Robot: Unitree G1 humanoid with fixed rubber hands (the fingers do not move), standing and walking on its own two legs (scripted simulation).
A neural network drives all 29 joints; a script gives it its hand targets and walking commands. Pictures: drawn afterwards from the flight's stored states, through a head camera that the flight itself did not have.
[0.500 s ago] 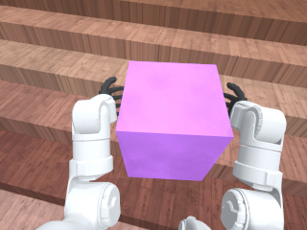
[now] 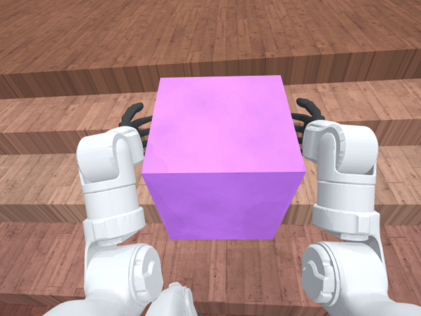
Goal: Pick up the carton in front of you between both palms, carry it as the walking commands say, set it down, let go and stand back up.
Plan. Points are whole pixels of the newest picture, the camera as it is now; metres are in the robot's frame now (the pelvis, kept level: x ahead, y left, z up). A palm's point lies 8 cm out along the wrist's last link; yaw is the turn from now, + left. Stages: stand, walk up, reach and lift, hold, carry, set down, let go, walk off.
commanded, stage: carry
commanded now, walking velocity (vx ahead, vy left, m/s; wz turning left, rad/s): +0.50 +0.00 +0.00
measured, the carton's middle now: (220, 164) +0.37 -0.03 +0.12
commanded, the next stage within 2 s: none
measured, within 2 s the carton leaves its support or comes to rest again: neither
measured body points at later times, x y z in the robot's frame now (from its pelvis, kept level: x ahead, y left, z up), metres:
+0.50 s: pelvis +0.29 -0.06 +0.15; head +0.29 -0.03 +0.60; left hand +0.66 +0.10 +0.32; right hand +0.66 -0.20 +0.33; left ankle +0.17 +0.08 -0.60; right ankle +0.43 -0.16 -0.45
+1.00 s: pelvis +0.52 -0.07 +0.28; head +0.51 -0.10 +0.73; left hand +0.89 +0.06 +0.48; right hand +0.88 -0.24 +0.46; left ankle +0.67 +0.05 -0.25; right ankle +0.42 -0.16 -0.47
